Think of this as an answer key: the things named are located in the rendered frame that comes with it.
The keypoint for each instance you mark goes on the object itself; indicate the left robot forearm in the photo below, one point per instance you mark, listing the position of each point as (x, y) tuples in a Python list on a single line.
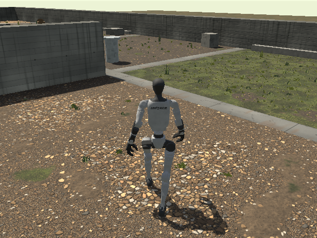
[(133, 133)]

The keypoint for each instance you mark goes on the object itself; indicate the right robot hand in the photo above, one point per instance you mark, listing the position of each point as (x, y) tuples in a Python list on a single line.
[(177, 135)]

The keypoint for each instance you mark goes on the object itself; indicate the robot right foot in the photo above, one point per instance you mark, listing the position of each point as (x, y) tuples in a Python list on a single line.
[(161, 212)]

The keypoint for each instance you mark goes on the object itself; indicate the humanoid robot head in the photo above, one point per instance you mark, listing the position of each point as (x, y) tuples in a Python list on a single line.
[(158, 86)]

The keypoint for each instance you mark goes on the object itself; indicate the left robot hand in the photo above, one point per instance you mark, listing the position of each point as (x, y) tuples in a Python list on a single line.
[(128, 148)]

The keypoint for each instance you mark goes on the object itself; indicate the robot right upper arm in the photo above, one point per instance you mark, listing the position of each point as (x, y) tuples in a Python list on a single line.
[(176, 112)]

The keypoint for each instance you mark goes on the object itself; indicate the robot left upper arm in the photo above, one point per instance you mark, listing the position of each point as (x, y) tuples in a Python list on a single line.
[(140, 112)]

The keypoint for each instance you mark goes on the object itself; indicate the right robot forearm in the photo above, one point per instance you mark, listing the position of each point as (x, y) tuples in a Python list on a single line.
[(181, 128)]

